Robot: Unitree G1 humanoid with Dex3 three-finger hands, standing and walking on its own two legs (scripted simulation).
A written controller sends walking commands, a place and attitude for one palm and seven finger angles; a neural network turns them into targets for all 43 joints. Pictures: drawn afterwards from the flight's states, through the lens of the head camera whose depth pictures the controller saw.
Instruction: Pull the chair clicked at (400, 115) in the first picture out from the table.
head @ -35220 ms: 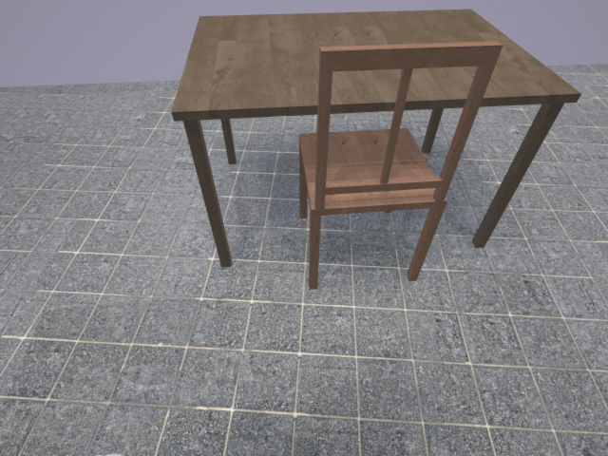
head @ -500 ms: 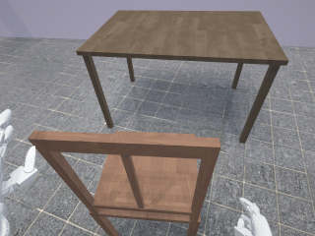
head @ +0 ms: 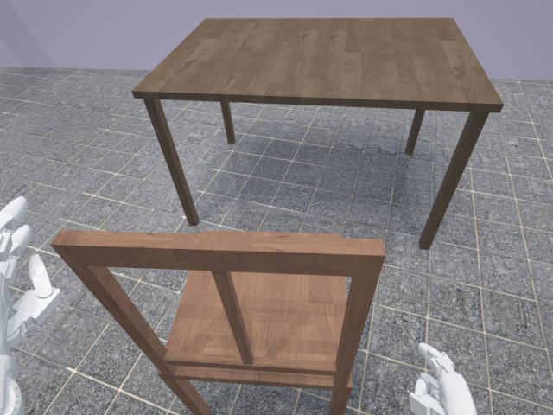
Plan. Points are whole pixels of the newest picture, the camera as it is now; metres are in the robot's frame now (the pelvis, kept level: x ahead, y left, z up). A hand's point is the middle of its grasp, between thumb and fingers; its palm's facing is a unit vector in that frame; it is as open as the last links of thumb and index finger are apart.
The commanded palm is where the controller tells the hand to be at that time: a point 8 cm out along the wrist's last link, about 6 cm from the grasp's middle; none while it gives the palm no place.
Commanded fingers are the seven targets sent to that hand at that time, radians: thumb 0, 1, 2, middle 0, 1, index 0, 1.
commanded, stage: step back with the hand held close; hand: left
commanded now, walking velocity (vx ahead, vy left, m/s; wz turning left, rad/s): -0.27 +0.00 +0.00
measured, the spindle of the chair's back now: (236, 322) +0.28 +0.12 -0.07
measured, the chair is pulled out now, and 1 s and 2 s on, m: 0.65 0.65 0.65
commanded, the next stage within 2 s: stop stepping back and stand still in 1.68 s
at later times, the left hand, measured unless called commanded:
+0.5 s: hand (25, 350) +0.13 +0.27 +0.16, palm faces +0.43 -0.76 -0.49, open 7.4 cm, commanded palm +0.08 +0.30 +0.18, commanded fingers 0.00 0.90 0.90 -0.20 -0.30 -0.20 -0.30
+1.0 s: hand out of the picture +0.07 +0.29 +0.16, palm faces +0.51 -0.72 -0.47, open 7.5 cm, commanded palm +0.01 +0.31 +0.18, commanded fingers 0.00 0.90 0.90 -0.20 -0.30 -0.20 -0.30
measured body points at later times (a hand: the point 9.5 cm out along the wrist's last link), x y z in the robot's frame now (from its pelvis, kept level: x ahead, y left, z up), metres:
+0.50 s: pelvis -0.06 +0.00 -0.01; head -0.05 +0.00 +0.44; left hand +0.10 +0.31 +0.18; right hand +0.11 -0.24 -0.09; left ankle -0.05 +0.13 -0.74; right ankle -0.01 -0.13 -0.74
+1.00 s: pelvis -0.12 +0.01 -0.02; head -0.11 +0.02 +0.43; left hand +0.04 +0.32 +0.19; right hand +0.05 -0.23 -0.10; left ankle -0.05 +0.13 -0.73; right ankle -0.01 -0.13 -0.74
